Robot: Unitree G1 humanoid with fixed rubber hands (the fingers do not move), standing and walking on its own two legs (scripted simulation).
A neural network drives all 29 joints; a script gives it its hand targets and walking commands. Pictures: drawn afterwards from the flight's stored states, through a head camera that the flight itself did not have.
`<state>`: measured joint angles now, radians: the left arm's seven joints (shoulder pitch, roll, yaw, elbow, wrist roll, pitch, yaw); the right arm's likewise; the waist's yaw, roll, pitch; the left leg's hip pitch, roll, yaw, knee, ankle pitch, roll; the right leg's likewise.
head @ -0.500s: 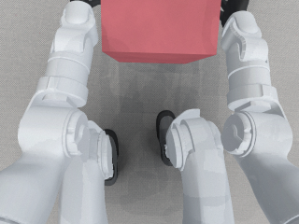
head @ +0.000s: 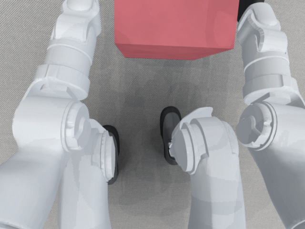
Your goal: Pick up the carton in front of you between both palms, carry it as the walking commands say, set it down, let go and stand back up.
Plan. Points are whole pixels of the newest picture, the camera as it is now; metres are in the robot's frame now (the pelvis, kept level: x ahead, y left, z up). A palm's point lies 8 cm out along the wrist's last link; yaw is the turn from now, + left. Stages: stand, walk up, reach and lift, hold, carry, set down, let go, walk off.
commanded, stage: set down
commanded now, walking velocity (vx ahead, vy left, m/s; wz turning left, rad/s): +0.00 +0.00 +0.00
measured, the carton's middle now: (167, 8) +0.54 -0.10 -0.23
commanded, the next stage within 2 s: let go in 1.68 s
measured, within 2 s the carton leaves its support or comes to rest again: rests again in 0.08 s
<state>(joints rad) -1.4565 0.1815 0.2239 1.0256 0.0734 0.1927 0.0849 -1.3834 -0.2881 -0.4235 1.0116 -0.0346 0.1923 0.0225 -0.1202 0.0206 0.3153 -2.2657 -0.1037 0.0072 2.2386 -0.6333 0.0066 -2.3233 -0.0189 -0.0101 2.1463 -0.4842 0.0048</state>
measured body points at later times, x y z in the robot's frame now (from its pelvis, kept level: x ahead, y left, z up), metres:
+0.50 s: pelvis +0.00 +0.00 +0.00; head +0.37 -0.01 +0.24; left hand +0.56 +0.09 -0.20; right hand +0.50 -0.27 -0.19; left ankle +0.09 +0.10 -0.33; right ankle +0.13 -0.12 -0.33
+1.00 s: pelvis +0.00 -0.01 +0.06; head +0.34 -0.04 +0.36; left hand +0.59 +0.09 -0.06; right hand +0.51 -0.28 -0.06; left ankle +0.09 +0.10 -0.33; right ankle +0.13 -0.12 -0.33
